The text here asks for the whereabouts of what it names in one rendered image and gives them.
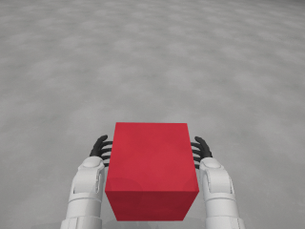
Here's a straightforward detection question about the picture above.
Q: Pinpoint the robot right hand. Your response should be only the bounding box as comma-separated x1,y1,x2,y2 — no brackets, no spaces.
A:
191,136,213,169

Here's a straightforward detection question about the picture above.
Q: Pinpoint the robot left hand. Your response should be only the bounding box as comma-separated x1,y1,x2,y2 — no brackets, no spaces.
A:
90,135,113,167

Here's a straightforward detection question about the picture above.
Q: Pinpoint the carton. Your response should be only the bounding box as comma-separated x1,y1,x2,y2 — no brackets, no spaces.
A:
105,122,199,221

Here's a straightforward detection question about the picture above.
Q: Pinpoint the left robot forearm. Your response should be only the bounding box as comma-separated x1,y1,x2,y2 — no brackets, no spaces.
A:
60,156,105,229

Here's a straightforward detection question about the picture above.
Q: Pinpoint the right robot forearm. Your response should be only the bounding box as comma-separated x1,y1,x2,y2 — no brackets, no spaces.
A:
199,157,247,229

